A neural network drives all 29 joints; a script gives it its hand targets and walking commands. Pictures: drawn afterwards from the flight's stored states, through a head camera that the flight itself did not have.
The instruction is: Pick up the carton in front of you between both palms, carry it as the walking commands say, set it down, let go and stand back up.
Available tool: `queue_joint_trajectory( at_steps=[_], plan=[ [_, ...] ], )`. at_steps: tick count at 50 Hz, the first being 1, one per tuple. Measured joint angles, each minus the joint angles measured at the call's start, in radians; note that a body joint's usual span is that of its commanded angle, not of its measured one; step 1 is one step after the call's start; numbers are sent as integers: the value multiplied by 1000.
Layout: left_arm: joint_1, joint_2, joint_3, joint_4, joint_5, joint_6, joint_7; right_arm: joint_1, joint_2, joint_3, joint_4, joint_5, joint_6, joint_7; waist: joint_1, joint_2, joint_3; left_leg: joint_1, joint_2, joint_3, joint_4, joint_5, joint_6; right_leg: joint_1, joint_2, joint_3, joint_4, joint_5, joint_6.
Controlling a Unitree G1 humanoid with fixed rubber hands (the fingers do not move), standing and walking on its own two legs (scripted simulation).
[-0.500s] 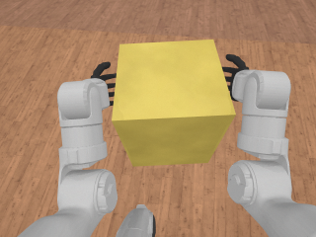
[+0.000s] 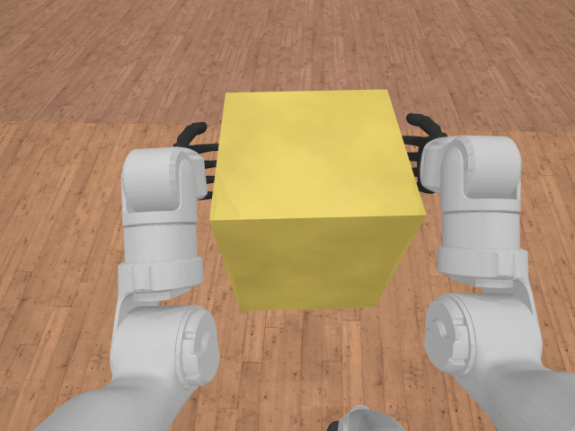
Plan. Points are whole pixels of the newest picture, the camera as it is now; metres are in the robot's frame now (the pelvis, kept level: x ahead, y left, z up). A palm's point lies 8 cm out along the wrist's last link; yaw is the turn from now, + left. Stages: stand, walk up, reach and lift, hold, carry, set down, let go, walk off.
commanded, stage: carry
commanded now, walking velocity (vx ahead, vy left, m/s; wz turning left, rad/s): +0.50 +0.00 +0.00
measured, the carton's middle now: (307, 209) +0.39 +0.00 +0.09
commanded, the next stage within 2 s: none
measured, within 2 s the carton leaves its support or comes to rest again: neither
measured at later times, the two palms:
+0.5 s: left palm (208, 16) +0.71 +0.16 +0.22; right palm (386, 23) +0.67 -0.14 +0.22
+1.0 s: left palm out of the picture +1.00 +0.21 +0.29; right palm out of the picture +1.04 -0.09 +0.29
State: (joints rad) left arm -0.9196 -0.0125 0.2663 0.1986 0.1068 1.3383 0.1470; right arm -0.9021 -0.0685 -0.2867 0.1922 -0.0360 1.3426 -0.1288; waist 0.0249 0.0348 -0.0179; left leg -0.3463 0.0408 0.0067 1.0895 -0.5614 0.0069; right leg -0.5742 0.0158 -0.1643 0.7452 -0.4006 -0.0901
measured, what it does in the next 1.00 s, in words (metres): climbs: left foot 0.04 m higher, then right foot 0.04 m higher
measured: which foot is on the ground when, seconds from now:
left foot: up 0.00-0.28, down 0.30-0.70, up 0.72-1.00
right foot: down 0.00-0.32, up 0.34-0.66, down 0.68-1.00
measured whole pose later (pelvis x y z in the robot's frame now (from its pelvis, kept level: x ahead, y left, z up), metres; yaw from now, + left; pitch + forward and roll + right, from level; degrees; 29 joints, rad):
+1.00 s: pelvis +0.63 +0.01 +0.12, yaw +1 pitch +4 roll +0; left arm -0.91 0.02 0.25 0.13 0.02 1.37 0.20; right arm -0.92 -0.03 -0.33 0.11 -0.10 1.40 -0.13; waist 0.13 -0.01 0.01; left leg -0.77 0.05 0.06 0.96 -0.42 0.04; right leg -0.23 -0.01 -0.13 0.50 -0.51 -0.04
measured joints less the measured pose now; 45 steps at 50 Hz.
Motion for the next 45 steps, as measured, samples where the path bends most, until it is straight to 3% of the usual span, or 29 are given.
queue_joint_trajectory(
  at_steps=[2, 5, 8, 12, 15, 17, 20, 22, 26, 30, 34, 36, 38, 40, 42, 45],
  plan=[
    [29, 6, -19, 0, -20, 10, 6, 0, 6, -9, 19, -16, 12, 6, 38, -15, 4, -130, -30, -11, 208, 46, 15, 62, -1, 10, -60, -10, 12],
    [58, 21, -34, -31, -61, 29, 18, -2, 22, -15, 5, -36, 36, 8, 79, -30, 23, -285, -35, 3, 259, 85, 32, 156, -9, 21, -150, -16, 18],
    [51, 29, -31, -73, -88, 40, 33, -9, 34, -23, -49, -47, 51, 7, 100, -34, 39, -395, -16, 21, 169, 90, 33, 239, -16, 24, -206, -43, 22],
    [12, 28, -16, -84, -91, 35, 39, -20, 41, -43, -98, -58, 55, 9, 100, -41, 25, -418, 10, 55, -132, 152, 30, 343, -26, 26, -258, -100, 46],
    [-11, 39, -6, -46, -86, 35, 37, -39, 42, -42, -54, -70, 44, 17, 65, -66, -8, -315, -20, 122, -361, 208, 54, 407, -64, 36, -219, -182, 73],
    [-11, 61, 7, -12, -82, 26, 23, -52, 53, -20, 8, -81, 14, 16, 19, -87, -14, -269, -43, 152, -340, 222, 55, 366, -104, 74, -8, -185, 76],
    [3, 67, 22, 39, -64, 18, 3, -20, 63, 15, 49, -79, 0, 4, -53, -58, -19, -194, -48, 143, -356, 140, 52, 183, -42, 167, 447, -138, 70],
    [5, 57, 27, 49, -47, 31, 1, 15, 53, 35, 39, -49, 11, -4, -88, -46, -11, -132, -45, 133, -418, 137, 41, 63, -19, 170, 592, -101, 60],
    [3, 38, 32, 2, -22, 55, 5, 33, 38, 51, -11, 2, 32, -28, -127, -35, 22, -13, -33, 128, -516, 115, 38, -120, -22, 145, 564, -84, 45],
    [-8, 29, 49, -70, -15, 65, 4, 1, 32, 41, -51, 23, 38, -42, -134, -32, 28, 92, -26, 129, -581, 70, 24, -203, -53, 111, 330, -36, 44],
    [-30, 24, 59, -49, -6, 54, 2, -30, 24, 23, -23, 17, 33, -39, -100, -1, -3, 183, 16, 119, -564, -19, -10, -99, -25, 28, 1, 47, 13],
    [-40, 10, 39, 6, 6, 21, 3, -28, 5, 12, 6, 8, 21, -25, -57, 21, -8, 138, 53, 80, -352, -13, -11, -50, -2, -2, 12, 63, 3],
    [-25, -1, 13, 40, 13, 2, 5, -16, -4, -1, 37, -5, 11, -5, -7, 2, -10, 13, 14, 7, -23, 16, -5, -3, 2, 2, 12, -3, 3],
    [9, 2, -11, 38, -6, 8, 12, -13, 2, -7, 56, -23, 18, 0, 34, -13, -5, -122, -21, -14, 208, 48, 10, 57, 1, 13, -44, -20, 14],
    [38, 12, -25, 17, -35, 20, 20, -11, 13, -10, 53, -37, 32, 2, 66, -23, 7, -235, -31, -8, 279, 77, 23, 120, -4, 22, -106, -22, 19],
    [49, 25, -31, -26, -72, 34, 34, -9, 27, -14, 7, -51, 51, 2, 97, -32, 29, -366, -22, 11, 228, 77, 31, 207, -15, 29, -174, -42, 23]
  ],
)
